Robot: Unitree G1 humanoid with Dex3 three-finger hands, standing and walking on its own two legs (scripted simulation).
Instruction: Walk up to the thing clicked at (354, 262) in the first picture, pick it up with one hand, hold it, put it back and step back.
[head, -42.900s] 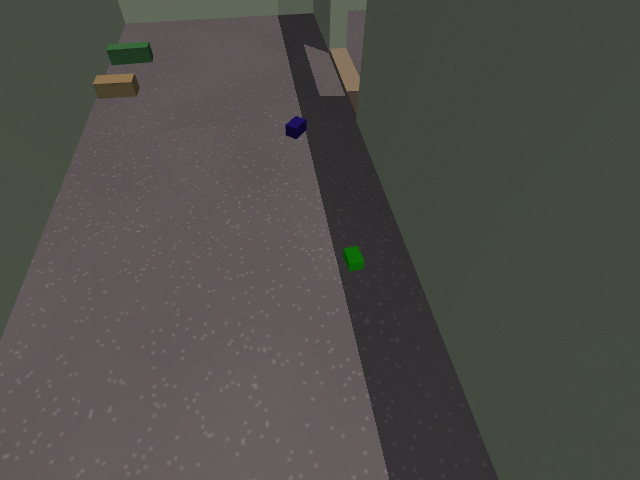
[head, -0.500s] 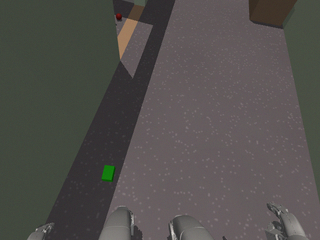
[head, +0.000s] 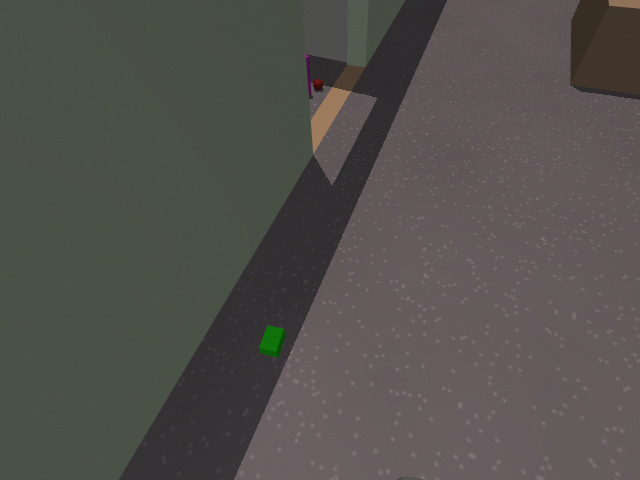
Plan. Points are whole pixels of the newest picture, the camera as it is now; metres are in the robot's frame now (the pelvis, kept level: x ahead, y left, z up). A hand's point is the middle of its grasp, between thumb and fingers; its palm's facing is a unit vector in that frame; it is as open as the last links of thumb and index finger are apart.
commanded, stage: walk up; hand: left
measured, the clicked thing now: (272, 341) +0.61 +0.22 -0.74
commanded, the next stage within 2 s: stand in 1.34 s
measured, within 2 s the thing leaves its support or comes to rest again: neither
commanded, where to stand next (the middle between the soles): +0.21 +0.00 m, yaw -4 degrees
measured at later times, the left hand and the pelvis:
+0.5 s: hand out of the picture +0.06 +0.24 -0.14, palm faces +0.01 -0.93 -0.38, open 7.4 cm; pelvis +0.01 -0.02 +0.00, yaw +1 degrees
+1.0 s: hand out of the picture +0.13 +0.26 -0.14, palm faces -0.03 -0.94 -0.35, open 7.4 cm; pelvis +0.04 +0.00 +0.01, yaw -1 degrees
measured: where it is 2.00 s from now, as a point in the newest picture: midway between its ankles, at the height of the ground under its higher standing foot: outside the picture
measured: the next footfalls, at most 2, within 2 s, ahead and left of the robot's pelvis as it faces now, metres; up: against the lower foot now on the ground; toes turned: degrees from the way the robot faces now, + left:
right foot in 0.28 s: +0.11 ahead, -0.14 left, +0.00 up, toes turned -1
left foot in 0.56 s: +0.07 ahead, +0.12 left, +0.00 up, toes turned +1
